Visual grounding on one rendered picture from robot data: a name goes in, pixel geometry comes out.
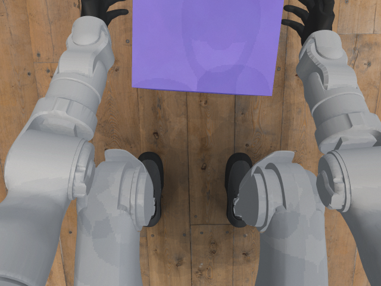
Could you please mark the left robot hand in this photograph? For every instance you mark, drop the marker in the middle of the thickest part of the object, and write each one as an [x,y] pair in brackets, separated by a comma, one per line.
[98,8]

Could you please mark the right robot forearm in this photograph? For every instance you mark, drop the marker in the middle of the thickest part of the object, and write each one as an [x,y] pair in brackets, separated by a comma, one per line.
[337,105]

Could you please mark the carton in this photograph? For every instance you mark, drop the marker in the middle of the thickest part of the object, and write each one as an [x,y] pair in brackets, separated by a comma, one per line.
[206,46]

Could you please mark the robot left upper arm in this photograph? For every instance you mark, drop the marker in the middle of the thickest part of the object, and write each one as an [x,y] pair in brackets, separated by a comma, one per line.
[45,173]

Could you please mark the robot left thigh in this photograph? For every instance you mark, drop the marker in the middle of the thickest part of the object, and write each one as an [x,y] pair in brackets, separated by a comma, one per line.
[107,242]

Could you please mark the left robot forearm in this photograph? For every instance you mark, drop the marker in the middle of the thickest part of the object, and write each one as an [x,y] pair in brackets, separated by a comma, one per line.
[75,91]

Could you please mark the robot right upper arm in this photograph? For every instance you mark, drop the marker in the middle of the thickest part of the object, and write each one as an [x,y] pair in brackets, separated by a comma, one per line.
[349,180]

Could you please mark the left robot shin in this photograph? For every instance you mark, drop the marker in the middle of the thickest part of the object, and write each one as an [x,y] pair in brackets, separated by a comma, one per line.
[117,155]

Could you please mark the right robot hand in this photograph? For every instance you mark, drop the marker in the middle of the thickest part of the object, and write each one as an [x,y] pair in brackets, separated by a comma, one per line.
[320,16]

